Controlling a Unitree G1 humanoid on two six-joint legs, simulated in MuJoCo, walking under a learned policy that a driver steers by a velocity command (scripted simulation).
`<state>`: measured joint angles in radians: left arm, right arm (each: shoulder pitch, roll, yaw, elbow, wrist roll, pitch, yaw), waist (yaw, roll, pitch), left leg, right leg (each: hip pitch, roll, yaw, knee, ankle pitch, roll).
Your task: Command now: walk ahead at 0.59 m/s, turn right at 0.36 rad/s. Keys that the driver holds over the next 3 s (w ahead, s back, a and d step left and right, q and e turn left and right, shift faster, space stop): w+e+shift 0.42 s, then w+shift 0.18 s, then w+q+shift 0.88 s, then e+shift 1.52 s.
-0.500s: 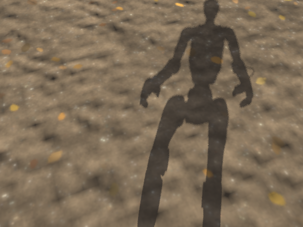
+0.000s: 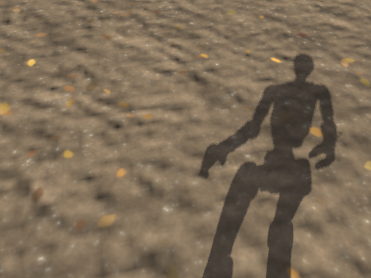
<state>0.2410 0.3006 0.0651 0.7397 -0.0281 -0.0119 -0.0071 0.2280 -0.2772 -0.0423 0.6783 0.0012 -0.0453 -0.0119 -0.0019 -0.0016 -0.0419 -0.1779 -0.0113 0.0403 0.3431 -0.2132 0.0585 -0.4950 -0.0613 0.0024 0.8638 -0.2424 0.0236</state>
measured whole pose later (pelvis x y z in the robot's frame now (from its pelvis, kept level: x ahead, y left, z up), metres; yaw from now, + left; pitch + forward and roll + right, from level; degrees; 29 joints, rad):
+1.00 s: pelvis +0.68 -0.31 -0.01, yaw -17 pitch +1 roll +1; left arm -0.05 0.25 -0.05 0.61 0.05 -0.08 -0.05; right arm 0.58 -0.27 -0.06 0.93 0.00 -0.07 0.02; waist -0.13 -0.01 0.02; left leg 0.03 -0.14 -0.16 0.27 -0.30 0.10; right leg -0.66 -0.09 0.08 0.66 0.00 0.03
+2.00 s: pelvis +1.45 -0.40 -0.04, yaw +2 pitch +0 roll +1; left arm 0.23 0.29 0.07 0.68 0.00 -0.05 -0.04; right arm 0.11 -0.28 -0.05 0.77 -0.01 0.01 -0.06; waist 0.01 -0.01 0.07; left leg -0.19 -0.04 0.18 0.91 -0.51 0.03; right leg -0.51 0.05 -0.07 0.61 -0.12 -0.11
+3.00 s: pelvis +1.56 -0.36 -0.02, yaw -57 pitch +2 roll +2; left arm 0.18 0.33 0.09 0.54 0.00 0.05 -0.01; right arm 0.10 -0.34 -0.11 0.71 -0.01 0.01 -0.01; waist -0.01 0.03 0.08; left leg -0.46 0.08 0.06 1.03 -0.51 -0.07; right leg -0.37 0.00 0.01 0.62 -0.30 -0.04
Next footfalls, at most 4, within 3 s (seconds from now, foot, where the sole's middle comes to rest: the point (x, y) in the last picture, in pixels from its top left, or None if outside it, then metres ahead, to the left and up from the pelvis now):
0.24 right None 0.15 -0.17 -0.79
0.68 left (248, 252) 0.64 -0.22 -0.79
1.10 right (319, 189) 0.92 -0.56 -0.79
1.54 left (258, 121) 1.34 -0.35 -0.79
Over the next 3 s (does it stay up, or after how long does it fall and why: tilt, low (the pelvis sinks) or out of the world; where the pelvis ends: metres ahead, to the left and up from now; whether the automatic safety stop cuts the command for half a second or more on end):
stays up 1.56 -0.36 -0.02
